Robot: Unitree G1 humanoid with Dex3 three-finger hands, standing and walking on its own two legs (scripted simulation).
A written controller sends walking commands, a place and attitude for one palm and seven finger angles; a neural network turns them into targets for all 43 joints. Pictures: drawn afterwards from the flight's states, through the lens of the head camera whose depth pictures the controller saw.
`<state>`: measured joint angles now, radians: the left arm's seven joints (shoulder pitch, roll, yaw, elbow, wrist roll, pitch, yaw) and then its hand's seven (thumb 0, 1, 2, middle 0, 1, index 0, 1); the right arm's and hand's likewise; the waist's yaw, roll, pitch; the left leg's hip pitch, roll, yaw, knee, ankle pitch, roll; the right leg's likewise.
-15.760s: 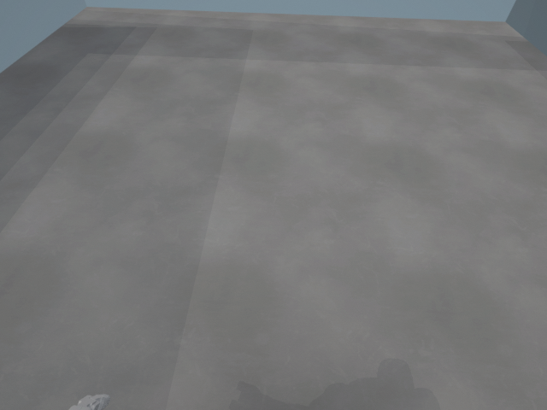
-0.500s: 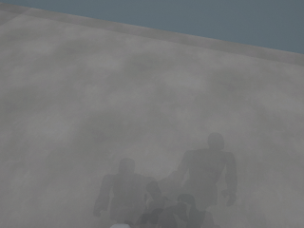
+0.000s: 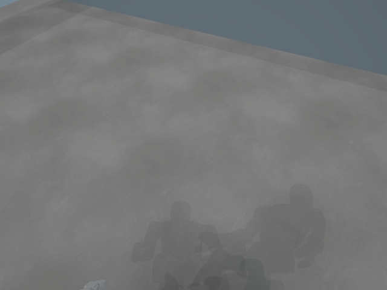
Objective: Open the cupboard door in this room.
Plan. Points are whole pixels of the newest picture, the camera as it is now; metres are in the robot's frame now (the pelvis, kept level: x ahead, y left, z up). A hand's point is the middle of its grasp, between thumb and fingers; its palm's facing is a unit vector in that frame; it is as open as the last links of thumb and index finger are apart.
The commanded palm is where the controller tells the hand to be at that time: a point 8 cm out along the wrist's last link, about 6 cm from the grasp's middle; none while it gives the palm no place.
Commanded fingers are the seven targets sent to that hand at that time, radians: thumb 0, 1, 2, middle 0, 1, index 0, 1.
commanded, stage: turn or walk to find it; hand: left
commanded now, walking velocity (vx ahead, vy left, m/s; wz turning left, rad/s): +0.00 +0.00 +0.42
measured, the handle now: out of the picture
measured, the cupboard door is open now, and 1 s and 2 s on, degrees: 0 0 0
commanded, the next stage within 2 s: none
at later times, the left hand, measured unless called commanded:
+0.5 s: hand out of the picture -0.04 +0.24 -0.18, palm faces +0.26 -0.94 -0.23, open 7.4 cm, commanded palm none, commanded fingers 0.00 0.90 0.90 -0.20 -0.30 -0.20 -0.30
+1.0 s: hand out of the picture +0.02 +0.22 -0.14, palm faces +0.38 -0.88 -0.28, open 7.4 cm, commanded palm none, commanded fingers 0.00 0.90 0.90 -0.20 -0.30 -0.20 -0.30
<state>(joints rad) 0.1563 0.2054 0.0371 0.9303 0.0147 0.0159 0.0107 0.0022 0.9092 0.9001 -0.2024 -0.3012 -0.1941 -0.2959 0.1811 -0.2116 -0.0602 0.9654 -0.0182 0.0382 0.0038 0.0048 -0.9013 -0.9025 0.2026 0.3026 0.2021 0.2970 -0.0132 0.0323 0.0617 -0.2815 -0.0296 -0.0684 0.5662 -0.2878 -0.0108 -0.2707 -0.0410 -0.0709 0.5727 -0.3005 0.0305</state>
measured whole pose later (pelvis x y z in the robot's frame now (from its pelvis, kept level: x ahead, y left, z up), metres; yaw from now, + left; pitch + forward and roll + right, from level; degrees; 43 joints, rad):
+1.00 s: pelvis -0.01 +0.00 +0.00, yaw +25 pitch +1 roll +1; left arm 0.12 0.18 0.02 0.91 0.02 0.00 0.02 0.00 0.91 0.90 -0.20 -0.30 -0.20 -0.30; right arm 0.23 -0.22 -0.08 0.99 -0.02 0.05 0.00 0.01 -0.90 -0.90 0.20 0.30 0.20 0.30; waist -0.04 0.06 0.07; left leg -0.36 -0.06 -0.10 0.73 -0.42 -0.01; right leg -0.26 -0.03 -0.08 0.57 -0.32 -0.01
